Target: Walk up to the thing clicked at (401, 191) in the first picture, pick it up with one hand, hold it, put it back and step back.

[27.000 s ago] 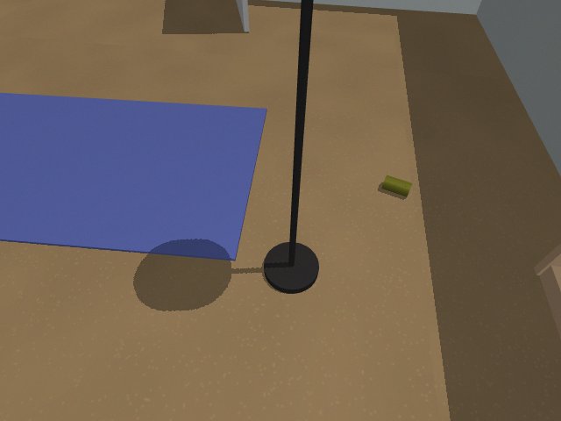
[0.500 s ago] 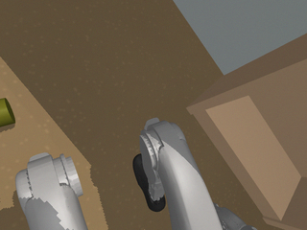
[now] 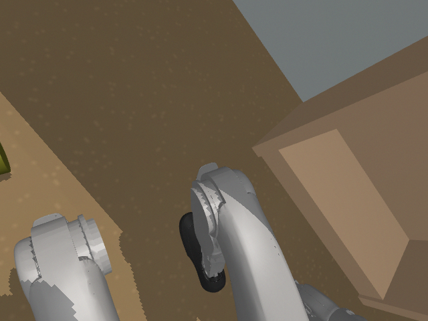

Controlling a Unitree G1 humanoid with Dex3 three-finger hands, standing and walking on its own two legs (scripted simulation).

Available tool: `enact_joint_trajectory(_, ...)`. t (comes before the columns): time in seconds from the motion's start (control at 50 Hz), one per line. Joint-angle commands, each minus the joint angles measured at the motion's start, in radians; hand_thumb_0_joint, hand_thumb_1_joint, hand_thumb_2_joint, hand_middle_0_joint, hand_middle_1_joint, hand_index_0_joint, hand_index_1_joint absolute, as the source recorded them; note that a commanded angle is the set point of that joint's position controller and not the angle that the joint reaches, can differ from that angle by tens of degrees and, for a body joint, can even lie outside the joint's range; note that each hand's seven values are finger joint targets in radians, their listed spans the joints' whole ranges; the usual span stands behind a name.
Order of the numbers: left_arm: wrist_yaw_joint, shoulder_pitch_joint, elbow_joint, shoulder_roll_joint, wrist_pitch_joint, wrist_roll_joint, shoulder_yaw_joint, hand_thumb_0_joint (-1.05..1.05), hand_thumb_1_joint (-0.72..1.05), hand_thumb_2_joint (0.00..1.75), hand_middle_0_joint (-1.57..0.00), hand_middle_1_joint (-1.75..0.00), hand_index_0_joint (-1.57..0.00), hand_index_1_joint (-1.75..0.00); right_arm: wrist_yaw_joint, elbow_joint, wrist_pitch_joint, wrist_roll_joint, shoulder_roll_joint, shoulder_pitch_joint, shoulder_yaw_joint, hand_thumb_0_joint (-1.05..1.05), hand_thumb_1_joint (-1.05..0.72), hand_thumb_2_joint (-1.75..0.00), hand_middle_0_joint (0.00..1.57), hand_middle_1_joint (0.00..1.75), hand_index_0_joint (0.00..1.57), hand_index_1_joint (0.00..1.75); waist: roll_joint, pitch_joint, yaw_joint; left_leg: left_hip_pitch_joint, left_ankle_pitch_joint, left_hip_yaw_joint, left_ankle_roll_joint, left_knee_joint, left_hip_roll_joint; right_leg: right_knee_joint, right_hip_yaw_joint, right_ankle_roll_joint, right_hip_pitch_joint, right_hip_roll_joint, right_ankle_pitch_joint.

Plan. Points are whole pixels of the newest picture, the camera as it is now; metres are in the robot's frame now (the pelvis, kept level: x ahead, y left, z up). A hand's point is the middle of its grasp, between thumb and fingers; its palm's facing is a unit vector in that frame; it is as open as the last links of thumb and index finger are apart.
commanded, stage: open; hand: left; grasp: from above
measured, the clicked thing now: out of the picture +0.44 +0.30 -0.26
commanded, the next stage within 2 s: withdraw in 0.76 s
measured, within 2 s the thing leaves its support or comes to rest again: rests again in 0.42 s
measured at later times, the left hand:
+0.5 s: hand out of the picture +0.44 +0.30 -0.23, palm faces -0.42 -0.15 -0.90, open 10.9 cm
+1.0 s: hand out of the picture +0.44 +0.30 -0.22, palm faces -0.40 -0.16 -0.90, open 12.1 cm
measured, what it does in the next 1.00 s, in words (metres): stands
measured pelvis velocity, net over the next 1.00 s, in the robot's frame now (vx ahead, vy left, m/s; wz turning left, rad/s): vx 0.00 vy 0.00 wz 0.00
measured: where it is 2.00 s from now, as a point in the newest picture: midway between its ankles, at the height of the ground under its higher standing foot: (157, 298)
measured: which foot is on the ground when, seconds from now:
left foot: down 0.00-1.00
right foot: down 0.00-1.00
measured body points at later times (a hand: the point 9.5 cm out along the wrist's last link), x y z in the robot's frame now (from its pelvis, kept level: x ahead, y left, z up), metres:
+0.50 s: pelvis +0.00 +0.00 +0.00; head +0.25 +0.13 +0.35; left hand +0.46 +0.31 -0.18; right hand +0.05 -0.26 -0.05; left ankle +0.06 +0.12 -0.26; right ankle +0.13 -0.14 -0.26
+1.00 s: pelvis +0.00 +0.00 +0.01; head +0.25 +0.12 +0.36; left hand +0.45 +0.31 -0.17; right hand +0.05 -0.26 -0.05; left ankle +0.06 +0.12 -0.26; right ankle +0.13 -0.14 -0.26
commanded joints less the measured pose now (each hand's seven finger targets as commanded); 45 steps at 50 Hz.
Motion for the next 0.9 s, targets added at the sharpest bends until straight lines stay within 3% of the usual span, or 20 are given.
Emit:
enact_joint_trajectory(0.0, 0.033, -0.268, -0.104, 0.172, -0.004, -0.007, -0.008, 0.00, 0.53, 0.72, -0.99, -0.43, -0.93, -0.49, -0.006, -0.006, -0.008, 0.005, -0.327, 0.151, -0.098, 0.00, -0.90, -0.90, 0.20, 0.30, 0.20, 0.30, 0.474, -0.549, -0.051, 0.444, 0.141, 0.104, 0.017, -0.324, 0.026, -0.158, -0.180, -0.084, 0.289, 0.017, 0.150)
enact_joint_trajectory(0.06, 0.035, -0.269, -0.118, 0.178, -0.003, -0.003, -0.007, 0.00, 0.30, 0.74, -0.88, -0.45, -0.81, -0.53, -0.005, -0.010, -0.010, 0.006, -0.340, 0.166, -0.104, 0.00, -0.90, -0.90, 0.20, 0.30, 0.20, 0.30, 0.471, -0.560, -0.060, 0.451, 0.157, 0.114, 0.021, -0.312, 0.023, -0.170, -0.175, -0.083, 0.309, 0.021, 0.170)
enact_joint_trajectory(0.08, 0.037, -0.269, -0.119, 0.182, -0.003, -0.007, -0.002, 0.00, 0.25, 0.75, -0.83, -0.47, -0.77, -0.54, -0.005, -0.007, -0.012, 0.009, -0.334, 0.161, -0.101, 0.00, -0.90, -0.90, 0.20, 0.30, 0.20, 0.30, 0.468, -0.563, -0.049, 0.456, 0.158, 0.104, 0.016, -0.324, 0.025, -0.163, -0.177, -0.086, 0.304, 0.020, 0.166)
enact_joint_trajectory(0.14, 0.037, -0.259, -0.112, 0.160, -0.002, -0.005, -0.018, 0.00, 0.14, 0.76, -0.74, -0.52, -0.67, -0.59, 0.001, -0.007, -0.016, 0.007, -0.321, 0.148, -0.091, 0.00, -0.90, -0.90, 0.20, 0.30, 0.20, 0.30, 0.458, -0.558, -0.056, 0.455, 0.160, 0.103, 0.016, -0.309, 0.028, -0.159, -0.180, -0.083, 0.304, 0.020, 0.173)
enact_joint_trajectory(0.24, 0.046, -0.270, -0.134, 0.185, -0.001, -0.008, 0.006, 0.00, -0.01, 0.76, -0.58, -0.60, -0.53, -0.64, 0.005, 0.002, -0.023, 0.009, -0.336, 0.161, -0.102, 0.00, -0.90, -0.90, 0.20, 0.30, 0.20, 0.30, 0.494, -0.573, -0.048, 0.498, 0.200, 0.093, 0.008, -0.325, 0.031, -0.150, -0.183, -0.083, 0.297, 0.018, 0.199)
enact_joint_trajectory(0.4, 0.039, -0.256, -0.117, 0.191, 0.013, -0.017, 0.014, 0.00, -0.14, 0.81, -0.44, -0.70, -0.41, -0.74, 0.010, 0.002, -0.025, 0.007, -0.328, 0.161, -0.095, 0.00, -0.89, -0.90, 0.20, 0.30, 0.20, 0.30, 0.487, -0.567, -0.057, 0.467, 0.194, 0.115, 0.015, -0.307, 0.025, -0.158, -0.177, -0.082, 0.327, 0.015, 0.198)
enact_joint_trajectory(0.44, 0.037, -0.244, -0.132, 0.218, 0.015, -0.017, 0.032, 0.00, -0.15, 0.82, -0.43, -0.72, -0.39, -0.75, 0.007, 0.001, -0.024, 0.008, -0.337, 0.169, -0.100, 0.00, -0.89, -0.90, 0.20, 0.30, 0.20, 0.30, 0.499, -0.580, -0.044, 0.474, 0.191, 0.107, 0.015, -0.325, 0.026, -0.163, -0.178, -0.084, 0.324, 0.017, 0.190)
enact_joint_trajectory(0.54, 0.021, -0.211, -0.143, 0.210, 0.018, -0.024, 0.035, 0.00, -0.17, 0.84, -0.39, -0.77, -0.37, -0.80, 0.006, -0.003, -0.022, 0.014, -0.338, 0.169, -0.108, 0.00, -0.89, -0.90, 0.20, 0.30, 0.20, 0.30, 0.516, -0.609, -0.030, 0.507, 0.221, 0.105, 0.008, -0.328, 0.027, -0.152, -0.177, -0.086, 0.326, 0.017, 0.209)
enact_joint_trajectory(0.58, 0.013, -0.230, -0.146, 0.202, 0.016, -0.027, 0.032, 0.00, -0.17, 0.80, -0.36, -0.79, -0.35, -0.80, 0.012, -0.008, -0.021, 0.009, -0.328, 0.176, -0.096, 0.00, -0.89, -0.90, 0.20, 0.30, 0.20, 0.30, 0.490, -0.591, -0.047, 0.478, 0.230, 0.112, 0.016, -0.305, 0.025, -0.152, -0.177, -0.085, 0.340, 0.015, 0.221)
enact_joint_trajectory(0.64, 0.010, -0.210, -0.160, 0.212, 0.012, -0.040, 0.048, 0.00, -0.21, 0.82, -0.34, -0.80, -0.32, -0.81, 0.001, -0.003, -0.015, 0.016, -0.345, 0.187, -0.114, 0.00, -0.89, -0.90, 0.20, 0.30, 0.20, 0.30, 0.507, -0.606, -0.033, 0.489, 0.237, 0.111, 0.012, -0.318, 0.024, -0.158, -0.177, -0.090, 0.333, 0.015, 0.216)
enact_joint_trajectory(0.7, -0.003, -0.233, -0.161, 0.198, 0.001, -0.034, 0.027, 0.00, -0.19, 0.83, -0.34, -0.82, -0.33, -0.83, 0.002, -0.010, -0.013, 0.012, -0.335, 0.188, -0.102, 0.00, -0.89, -0.90, 0.20, 0.30, 0.20, 0.30, 0.471, -0.577, -0.053, 0.460, 0.206, 0.115, 0.019, -0.302, 0.024, -0.165, -0.177, -0.086, 0.333, 0.014, 0.199)
enact_joint_trajectory(0.78, 0.002, -0.224, -0.166, 0.219, -0.010, -0.039, 0.034, 0.00, -0.19, 0.82, -0.31, -0.85, -0.31, -0.85, -0.010, -0.003, -0.005, 0.014, -0.338, 0.201, -0.108, 0.00, -0.89, -0.90, 0.20, 0.30, 0.20, 0.30, 0.467, -0.605, -0.041, 0.462, 0.208, 0.124, 0.020, -0.311, 0.024, -0.182, -0.167, -0.089, 0.372, 0.019, 0.199)
enact_joint_trajectory(0.82, 0.000, -0.229, -0.165, 0.201, -0.011, -0.037, 0.017, 0.00, -0.18, 0.82, -0.31, -0.85, -0.31, -0.85, -0.013, -0.008, -0.004, 0.019, -0.339, 0.189, -0.114, 0.00, -0.89, -0.90, 0.20, 0.30, 0.20, 0.30, 0.481, -0.592, -0.044, 0.468, 0.190, 0.123, 0.017, -0.316, 0.026, -0.175, -0.170, -0.091, 0.344, 0.018, 0.184)
enact_joint_trajectory(0.88, 0.018, -0.212, -0.187, 0.231, -0.014, -0.028, 0.053, 0.00, -0.29, 0.81, -0.29, -0.82, -0.29, -0.81, -0.016, -0.008, 0.003, 0.016, -0.341, 0.196, -0.111, 0.00, -0.91, -0.90, 0.20, 0.30, 0.20, 0.30, 0.501, -0.628, -0.022, 0.508, 0.231, 0.106, 0.009, -0.333, 0.025, -0.159, -0.183, -0.091, 0.332, 0.016, 0.208)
